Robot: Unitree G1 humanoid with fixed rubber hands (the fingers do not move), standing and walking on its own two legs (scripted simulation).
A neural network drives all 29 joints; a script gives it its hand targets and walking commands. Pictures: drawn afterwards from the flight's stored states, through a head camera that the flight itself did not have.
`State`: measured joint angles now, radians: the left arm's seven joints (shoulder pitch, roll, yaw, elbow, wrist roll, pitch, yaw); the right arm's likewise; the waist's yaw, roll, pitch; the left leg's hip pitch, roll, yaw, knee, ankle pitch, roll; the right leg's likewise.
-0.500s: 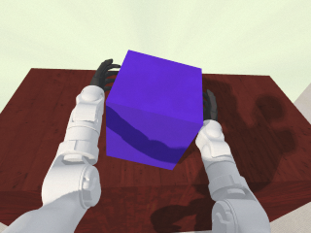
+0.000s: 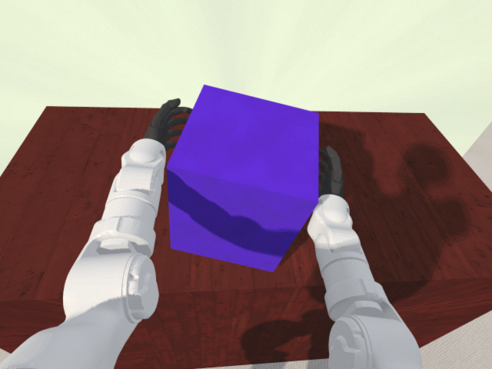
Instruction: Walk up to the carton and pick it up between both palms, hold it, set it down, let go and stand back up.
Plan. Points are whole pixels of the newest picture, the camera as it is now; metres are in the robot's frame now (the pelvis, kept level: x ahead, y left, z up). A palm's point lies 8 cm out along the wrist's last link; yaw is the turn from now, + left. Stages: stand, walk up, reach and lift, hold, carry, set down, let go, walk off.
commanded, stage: set down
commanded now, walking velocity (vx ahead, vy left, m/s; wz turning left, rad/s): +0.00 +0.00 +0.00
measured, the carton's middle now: (240, 184) +0.41 -0.06 +0.06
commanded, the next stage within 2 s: none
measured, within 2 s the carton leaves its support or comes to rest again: rests again in 0.94 s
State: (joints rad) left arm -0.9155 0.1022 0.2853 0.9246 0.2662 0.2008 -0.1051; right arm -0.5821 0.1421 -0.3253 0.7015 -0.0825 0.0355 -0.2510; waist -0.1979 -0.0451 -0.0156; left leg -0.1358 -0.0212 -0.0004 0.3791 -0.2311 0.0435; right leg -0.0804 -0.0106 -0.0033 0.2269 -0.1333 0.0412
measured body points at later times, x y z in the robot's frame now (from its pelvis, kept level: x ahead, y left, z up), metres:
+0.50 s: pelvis -0.01 +0.00 +0.00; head +0.00 +0.03 +0.45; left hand +0.46 +0.07 +0.13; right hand +0.34 -0.21 +0.08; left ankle -0.02 +0.08 -0.75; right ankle -0.01 -0.15 -0.75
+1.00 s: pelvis -0.01 -0.01 +0.00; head +0.01 +0.03 +0.45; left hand +0.46 +0.09 +0.11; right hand +0.35 -0.20 +0.07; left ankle -0.02 +0.08 -0.75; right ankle -0.01 -0.15 -0.75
